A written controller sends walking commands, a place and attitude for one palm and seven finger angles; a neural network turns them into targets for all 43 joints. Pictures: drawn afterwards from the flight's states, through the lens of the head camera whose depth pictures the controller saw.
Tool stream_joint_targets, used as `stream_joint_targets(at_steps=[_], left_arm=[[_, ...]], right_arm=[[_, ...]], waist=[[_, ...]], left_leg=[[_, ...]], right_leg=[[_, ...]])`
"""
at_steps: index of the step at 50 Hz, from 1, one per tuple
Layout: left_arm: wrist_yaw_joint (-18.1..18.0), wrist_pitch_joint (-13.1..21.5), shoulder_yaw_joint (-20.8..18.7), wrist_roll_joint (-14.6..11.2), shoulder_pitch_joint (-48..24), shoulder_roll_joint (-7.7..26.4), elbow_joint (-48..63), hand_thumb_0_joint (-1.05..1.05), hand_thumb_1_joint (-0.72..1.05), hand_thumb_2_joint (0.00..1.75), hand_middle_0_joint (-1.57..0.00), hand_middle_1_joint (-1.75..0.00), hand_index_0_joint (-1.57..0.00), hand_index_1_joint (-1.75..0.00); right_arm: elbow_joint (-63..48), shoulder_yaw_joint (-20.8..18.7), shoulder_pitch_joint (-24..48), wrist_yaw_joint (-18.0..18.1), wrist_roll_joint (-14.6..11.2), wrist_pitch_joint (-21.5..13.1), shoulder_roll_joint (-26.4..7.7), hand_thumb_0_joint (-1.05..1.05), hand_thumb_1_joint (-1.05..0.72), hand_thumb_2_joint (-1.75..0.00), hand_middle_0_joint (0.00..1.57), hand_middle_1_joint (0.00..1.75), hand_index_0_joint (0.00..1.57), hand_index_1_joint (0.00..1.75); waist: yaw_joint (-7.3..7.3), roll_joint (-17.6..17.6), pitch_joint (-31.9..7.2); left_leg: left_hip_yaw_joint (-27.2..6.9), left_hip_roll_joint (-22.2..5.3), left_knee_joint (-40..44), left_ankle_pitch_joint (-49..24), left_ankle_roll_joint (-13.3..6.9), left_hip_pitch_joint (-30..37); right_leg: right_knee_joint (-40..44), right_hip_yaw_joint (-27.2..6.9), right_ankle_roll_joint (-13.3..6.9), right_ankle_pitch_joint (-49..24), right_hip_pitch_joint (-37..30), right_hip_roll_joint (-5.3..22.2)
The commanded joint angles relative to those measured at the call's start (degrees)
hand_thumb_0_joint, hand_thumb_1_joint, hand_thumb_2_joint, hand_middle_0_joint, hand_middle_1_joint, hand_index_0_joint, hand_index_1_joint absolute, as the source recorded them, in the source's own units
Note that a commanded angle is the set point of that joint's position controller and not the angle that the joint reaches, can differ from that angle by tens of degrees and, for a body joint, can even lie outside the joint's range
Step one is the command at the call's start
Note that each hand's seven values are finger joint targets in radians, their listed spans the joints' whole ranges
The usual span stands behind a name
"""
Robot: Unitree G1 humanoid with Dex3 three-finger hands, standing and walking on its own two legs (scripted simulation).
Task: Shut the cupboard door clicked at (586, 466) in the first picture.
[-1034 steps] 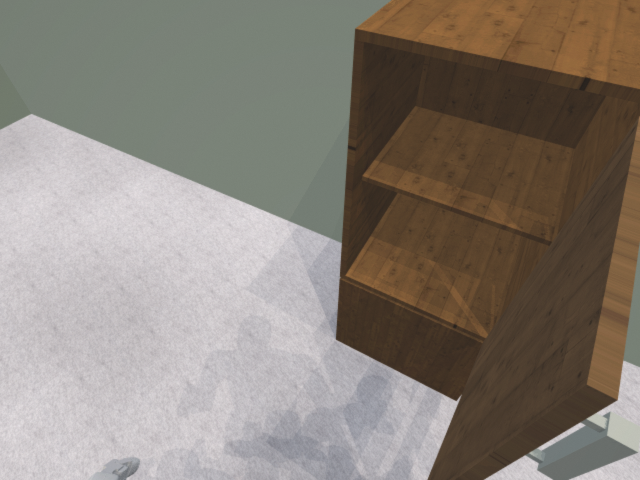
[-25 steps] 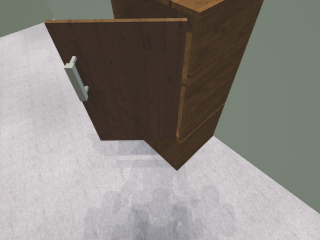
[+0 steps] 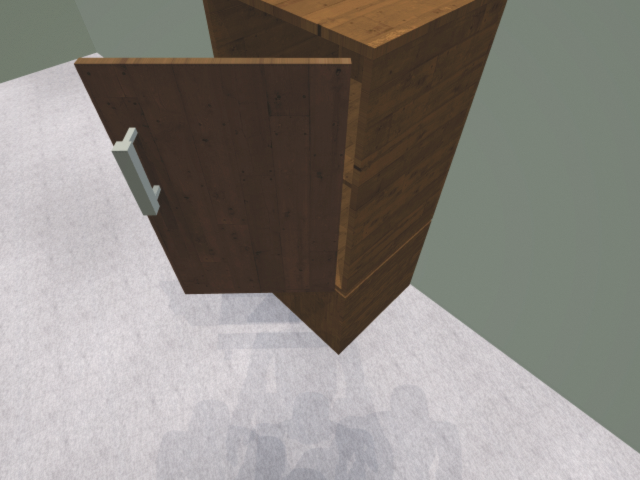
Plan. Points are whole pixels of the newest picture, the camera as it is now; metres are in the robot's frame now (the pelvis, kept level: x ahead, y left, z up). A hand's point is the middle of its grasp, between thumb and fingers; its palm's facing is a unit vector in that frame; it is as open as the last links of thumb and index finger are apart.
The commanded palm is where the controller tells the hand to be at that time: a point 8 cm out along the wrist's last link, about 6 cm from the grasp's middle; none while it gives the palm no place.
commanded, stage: look again from close up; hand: left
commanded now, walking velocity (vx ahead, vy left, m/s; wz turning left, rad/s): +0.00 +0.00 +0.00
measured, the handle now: (141, 172) +0.55 +0.33 +0.05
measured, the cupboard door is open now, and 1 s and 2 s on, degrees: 47 47 47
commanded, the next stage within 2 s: shuffle to correct the standing spot in 0.56 s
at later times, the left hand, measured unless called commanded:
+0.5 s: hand out of the picture +0.03 +0.22 -0.18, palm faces -0.01 -0.98 -0.21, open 7.4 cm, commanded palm none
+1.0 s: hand out of the picture -0.01 +0.24 -0.20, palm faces +0.10 -0.98 -0.18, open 7.4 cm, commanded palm none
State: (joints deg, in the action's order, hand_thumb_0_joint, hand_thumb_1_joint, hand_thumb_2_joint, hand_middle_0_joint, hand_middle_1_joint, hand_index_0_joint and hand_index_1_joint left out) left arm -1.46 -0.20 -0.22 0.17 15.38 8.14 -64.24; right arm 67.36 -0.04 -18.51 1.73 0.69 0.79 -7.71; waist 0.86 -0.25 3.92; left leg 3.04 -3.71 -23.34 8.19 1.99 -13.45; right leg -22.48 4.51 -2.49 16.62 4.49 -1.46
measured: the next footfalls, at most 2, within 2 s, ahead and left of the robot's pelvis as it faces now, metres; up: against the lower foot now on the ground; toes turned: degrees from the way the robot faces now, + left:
right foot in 1.46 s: +0.18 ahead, +0.02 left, +0.00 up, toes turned +2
left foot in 1.74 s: +0.12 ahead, +0.21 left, +0.00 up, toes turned +7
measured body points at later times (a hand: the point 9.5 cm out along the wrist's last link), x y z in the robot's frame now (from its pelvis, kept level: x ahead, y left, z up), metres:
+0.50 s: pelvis +0.01 +0.04 -0.01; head +0.02 +0.05 +0.44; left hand +0.03 +0.27 -0.17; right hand +0.03 -0.19 -0.16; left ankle +0.03 +0.14 -0.74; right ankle -0.05 -0.09 -0.74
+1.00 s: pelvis +0.04 +0.07 -0.02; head +0.06 +0.09 +0.43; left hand -0.02 +0.30 -0.18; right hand +0.07 -0.17 -0.16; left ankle +0.07 +0.15 -0.74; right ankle -0.05 -0.08 -0.74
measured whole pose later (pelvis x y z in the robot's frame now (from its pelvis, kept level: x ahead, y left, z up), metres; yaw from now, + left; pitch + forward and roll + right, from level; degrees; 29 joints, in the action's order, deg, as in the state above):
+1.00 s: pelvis +0.04 +0.07 -0.02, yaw +3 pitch +0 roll -1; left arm -1.3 1.5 -2.0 2.2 22.7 11.1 -60.4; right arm 59.5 -0.7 -16.2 -0.8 1.0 0.2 -10.4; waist -1.7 2.6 2.0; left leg 5.2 -0.4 -39.1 22.4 -2.5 -20.9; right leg -32.5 5.2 2.7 25.5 6.4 4.9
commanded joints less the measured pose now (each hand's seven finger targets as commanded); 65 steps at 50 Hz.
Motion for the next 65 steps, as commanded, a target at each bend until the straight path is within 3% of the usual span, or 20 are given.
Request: stream_joint_targets(at_steps=[1,2,3,5,7,11,15,33,37,41,44,47,49,50,51,52,54,56,59,65], left_arm=[[-0.6,0.8,-0.8,0.0,3.9,5.6,1.2,0.0,0.9,0.9,-0.2,-0.3,-0.2,-0.3],[-3.0,3.0,-0.2,1.1,8.8,5.5,0.1,0.0,0.9,0.9,-0.2,-0.3,-0.2,-0.3],[-2.5,3.6,-0.8,1.0,6.5,9.0,2.8,0.0,0.9,0.9,-0.2,-0.3,-0.2,-0.3],[-2.0,3.6,-0.5,1.0,3.8,7.8,4.1,0.0,0.9,0.9,-0.2,-0.3,-0.2,-0.3],[-2.0,3.8,-0.9,0.7,4.2,6.8,5.0,0.0,0.9,0.9,-0.2,-0.3,-0.2,-0.3],[-1.9,2.5,-0.4,0.7,6.7,4.4,4.2,0.0,0.9,0.9,-0.2,-0.3,-0.2,-0.3],[-1.6,1.6,-0.4,0.7,6.6,4.8,4.6,0.0,0.9,0.9,-0.2,-0.3,-0.2,-0.3],[-0.8,1.0,-0.5,0.8,5.0,8.2,4.8,0.0,0.9,0.9,-0.2,-0.3,-0.2,-0.3],[-0.3,0.5,-1.1,1.4,6.1,8.4,4.8,0.0,0.9,0.9,-0.2,-0.3,-0.2,-0.3],[0.1,0.6,-2.2,1.7,8.3,10.5,5.3,0.0,0.9,0.9,-0.2,-0.3,-0.2,-0.3],[-0.5,1.6,-3.5,1.6,11.7,13.0,5.3,0.0,0.9,0.9,-0.2,-0.3,-0.2,-0.3],[-0.7,2.6,-4.0,2.3,10.3,13.2,5.4,0.0,0.9,0.9,-0.2,-0.3,-0.2,-0.3],[-0.3,2.4,-3.5,1.8,5.9,12.1,6.1,0.0,0.9,0.9,-0.2,-0.3,-0.2,-0.3],[0.2,2.1,-3.0,1.1,6.0,9.2,7.1,0.0,0.9,0.9,-0.2,-0.3,-0.2,-0.3],[0.3,2.2,-2.3,1.0,3.6,6.4,9.6,0.0,0.9,0.9,-0.2,-0.3,-0.2,-0.3],[0.2,2.0,-2.7,1.0,2.2,7.8,10.0,0.0,0.9,0.9,-0.2,-0.3,-0.2,-0.3],[0.6,2.0,-2.6,1.4,0.0,6.3,9.0,0.0,0.9,0.9,-0.2,-0.3,-0.2,-0.3],[1.4,1.5,-2.2,1.8,3.0,4.5,6.9,0.0,0.9,0.9,-0.2,-0.3,-0.2,-0.3],[1.4,1.2,-1.9,1.7,4.1,3.7,6.3,0.0,0.9,0.9,-0.2,-0.3,-0.2,-0.3],[0.8,0.8,-1.6,1.4,-3.6,2.9,8.7,0.0,0.9,0.9,-0.2,-0.3,-0.2,-0.3]], right_arm=[[-2.1,-0.7,-1.7,0.5,-0.2,-1.2,-5.2,0.0,-0.9,-0.9,0.2,0.3,0.2,0.3],[-6.3,-0.4,5.7,-0.4,-0.4,-2.5,-6.2,0.0,-0.9,-0.9,0.2,0.3,0.2,0.3],[-8.2,-0.5,1.5,-0.8,-0.1,-1.7,-3.2,0.0,-0.9,-0.9,0.2,0.3,0.2,0.3],[-7.3,-0.8,-1.4,-1.1,0.1,-1.4,-2.9,0.0,-0.9,-0.9,0.2,0.3,0.2,0.3],[-7.8,-0.5,-3.6,-1.0,0.2,-2.3,-3.7,0.0,-0.9,-0.9,0.2,0.3,0.2,0.3],[-7.8,-0.4,-2.2,-0.1,0.2,-2.9,-5.7,0.0,-0.9,-0.9,0.2,0.3,0.2,0.3],[-8.4,-0.5,-0.7,-0.1,0.1,-2.6,-6.7,0.0,-0.9,-0.9,0.2,0.3,0.2,0.3],[-7.8,-0.6,2.8,-0.1,0.0,-2.9,-9.1,0.0,-0.9,-0.9,0.2,0.3,0.2,0.3],[-8.2,-1.0,2.8,-0.8,0.3,-1.9,-9.7,0.0,-0.9,-0.9,0.2,0.3,0.2,0.3],[-10.6,-1.3,4.6,-1.4,0.5,-1.3,-8.7,0.0,-0.9,-0.9,0.2,0.3,0.2,0.3],[-13.8,-1.5,9.2,-2.1,0.6,-1.6,-7.4,0.0,-0.9,-0.9,0.2,0.3,0.2,0.3],[-15.1,-1.5,9.2,-2.6,0.0,-2.6,-6.4,0.0,-0.9,-0.9,0.2,0.3,0.2,0.3],[-10.9,-1.3,-2.5,-2.4,0.2,-3.4,-6.3,0.0,-0.9,-0.9,0.2,0.3,0.2,0.3],[-8.5,-2.5,-10.1,-1.7,0.8,-3.9,-11.6,0.0,-0.9,-0.9,0.2,0.3,0.2,0.3],[-7.0,-3.5,-16.0,-0.8,0.8,-3.8,-15.3,0.0,-0.9,-0.9,0.2,0.3,0.2,0.3],[-7.3,-3.3,-15.1,-0.6,0.6,-3.0,-15.6,0.0,-0.9,-0.9,0.2,0.3,0.2,0.3],[-9.6,-2.2,-6.3,-0.6,0.6,-3.5,-10.8,0.0,-0.9,-0.9,0.2,0.3,0.2,0.3],[-10.2,-1.4,-2.5,-0.4,0.7,-4.3,-8.4,0.0,-0.9,-0.9,0.2,0.3,0.2,0.3],[-8.9,-1.2,-4.6,-0.1,0.3,-5.4,-8.2,0.0,-0.9,-0.9,0.2,0.3,0.2,0.3],[-6.9,-1.0,-7.4,0.3,0.7,-5.0,-7.1,0.0,-0.9,-0.9,0.2,0.3,0.2,0.3]], waist=[[-0.83,0.3,-0.6],[-3.41,0.2,1.5],[0.49,2.2,-0.7],[1.9,2.5,-2.5],[1.69,0.9,-6.9],[-0.29,-2.2,-2.4],[-0.74,1.9,1.6],[-1.29,0.0,-2.8],[-1.56,-1.2,0.4],[-2.89,4.8,3.8],[-4.94,13.0,5.4],[-3.22,8.6,3.9],[2.24,5.6,-1.7],[4.51,-8.9,-5.4],[5.45,-19.7,-6.9],[5.2,-13.4,-6.5],[2.05,-4.9,-0.2],[-0.66,-2.1,0.6],[-1.15,-4.0,-3.4],[0.32,-3.5,-1.6]], left_leg=[[-3.3,-3.4,1.9,-5.8,-1.3,4.8],[-0.5,-1.8,-12.4,-2.9,-0.9,-1.6],[-2.2,-0.1,-13.3,10.1,-2.1,-4.3],[-0.9,-0.2,-12.2,8.7,-1.9,-3.0],[-3.2,-0.7,-6.8,-3.1,-3.0,1.0],[-5.0,-2.9,-5.2,-11.2,-4.7,0.5],[-5.7,-2.6,-2.4,-4.3,-5.0,-1.7],[-5.4,-2.9,0.1,-5.6,-5.2,2.4],[-6.6,-2.2,1.3,13.4,-5.9,-2.7],[-3.8,1.8,-6.5,19.5,-5.4,-12.6],[0.8,2.6,-24.3,18.7,-3.7,-22.7],[-0.7,0.4,-19.1,19.9,-4.2,-20.2],[2.8,4.2,-4.3,8.6,-4.8,2.4],[-11.5,-4.3,-0.1,3.9,-8.8,14.2],[-28.2,-15.8,6.5,-4.3,-14.2,18.8],[-29.3,-18.3,7.9,-3.4,-17.2,16.7],[-23.9,-15.8,9.3,4.4,-17.4,4.5],[-16.7,-12.8,10.9,-0.2,-15.3,0.6],[-8.8,-10.0,9.2,-18.0,-14.8,6.4],[-6.2,-9.9,7.3,-29.7,-14.0,8.7]], right_leg=[[6.3,-5.8,0.2,-8.2,5.2,8.2],[5.7,-12.2,3.2,-36.8,7.1,12.1],[4.0,-12.1,0.8,-33.4,5.3,14.8],[3.9,-9.9,-3.1,-20.4,7.1,12.6],[-2.6,-6.4,-2.2,-21.7,4.1,8.7],[-3.8,-5.4,-0.4,-12.0,7.1,6.1],[-2.7,-5.5,0.2,-4.6,9.1,5.6],[-1.2,-5.7,1.2,-6.2,7.3,6.8],[-2.6,-4.4,0.4,9.2,8.9,6.5],[1.9,-10.0,-2.3,17.5,6.7,10.8],[9.1,-21.7,-8.1,7.1,1.8,22.9],[2.4,-14.7,-8.1,-12.1,-1.1,23.3],[-10.3,-3.6,-3.1,-14.2,8.9,14.9],[-26.4,2.1,0.4,-4.3,20.2,7.5],[-40.7,3.0,2.5,19.5,31.7,1.5],[-46.8,-2.5,0.9,19.0,33.4,3.8],[-48.5,-3.7,0.3,12.4,32.9,7.3],[-45.5,-2.6,1.3,5.8,29.1,7.7],[-41.0,-1.3,2.6,1.8,28.6,6.8],[-27.7,-0.3,2.9,0.5,26.5,5.6]])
